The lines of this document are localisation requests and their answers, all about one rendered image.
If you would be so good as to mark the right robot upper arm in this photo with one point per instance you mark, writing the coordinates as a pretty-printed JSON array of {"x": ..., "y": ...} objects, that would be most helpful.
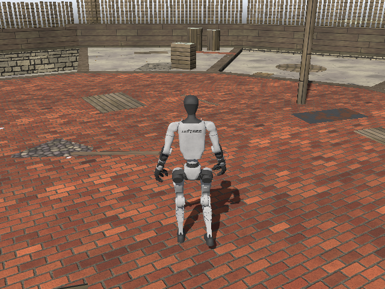
[{"x": 210, "y": 126}]

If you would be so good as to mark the right robot foot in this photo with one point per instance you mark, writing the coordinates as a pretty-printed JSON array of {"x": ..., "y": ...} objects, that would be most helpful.
[{"x": 209, "y": 241}]

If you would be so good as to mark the robot right hand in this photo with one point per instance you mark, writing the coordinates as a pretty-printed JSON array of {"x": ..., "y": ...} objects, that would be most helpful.
[{"x": 217, "y": 166}]

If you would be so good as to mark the robot left forearm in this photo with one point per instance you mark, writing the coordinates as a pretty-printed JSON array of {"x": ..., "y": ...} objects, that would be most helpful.
[{"x": 162, "y": 160}]

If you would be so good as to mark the left robot upper arm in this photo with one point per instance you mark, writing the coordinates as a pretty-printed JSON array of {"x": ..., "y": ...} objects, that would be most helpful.
[{"x": 170, "y": 137}]

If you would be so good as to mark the robot right shin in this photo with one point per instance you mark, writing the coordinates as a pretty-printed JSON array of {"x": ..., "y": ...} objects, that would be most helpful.
[{"x": 207, "y": 215}]

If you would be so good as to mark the robot right forearm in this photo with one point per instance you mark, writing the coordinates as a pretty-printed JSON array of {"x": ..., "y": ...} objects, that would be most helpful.
[{"x": 220, "y": 157}]

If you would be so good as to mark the robot left hand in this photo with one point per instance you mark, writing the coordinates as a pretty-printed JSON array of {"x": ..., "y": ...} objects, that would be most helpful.
[{"x": 158, "y": 173}]

